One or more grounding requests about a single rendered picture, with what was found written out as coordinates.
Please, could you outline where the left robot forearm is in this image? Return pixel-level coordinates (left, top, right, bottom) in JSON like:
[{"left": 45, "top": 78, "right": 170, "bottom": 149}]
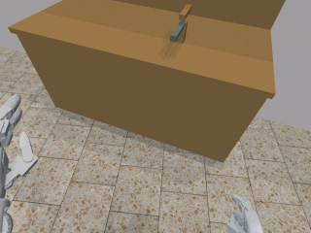
[{"left": 0, "top": 198, "right": 14, "bottom": 233}]

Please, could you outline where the counter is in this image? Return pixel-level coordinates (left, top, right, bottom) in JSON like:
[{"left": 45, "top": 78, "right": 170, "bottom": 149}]
[{"left": 8, "top": 0, "right": 286, "bottom": 163}]

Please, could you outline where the robot left hand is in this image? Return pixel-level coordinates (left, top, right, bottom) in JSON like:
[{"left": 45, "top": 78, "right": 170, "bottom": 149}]
[{"left": 0, "top": 94, "right": 38, "bottom": 199}]

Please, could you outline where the robot right hand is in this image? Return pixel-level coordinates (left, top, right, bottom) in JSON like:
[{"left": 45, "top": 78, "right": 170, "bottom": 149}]
[{"left": 226, "top": 193, "right": 264, "bottom": 233}]

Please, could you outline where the tap lever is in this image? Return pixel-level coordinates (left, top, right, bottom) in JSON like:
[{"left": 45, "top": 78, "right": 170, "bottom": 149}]
[{"left": 170, "top": 20, "right": 186, "bottom": 43}]

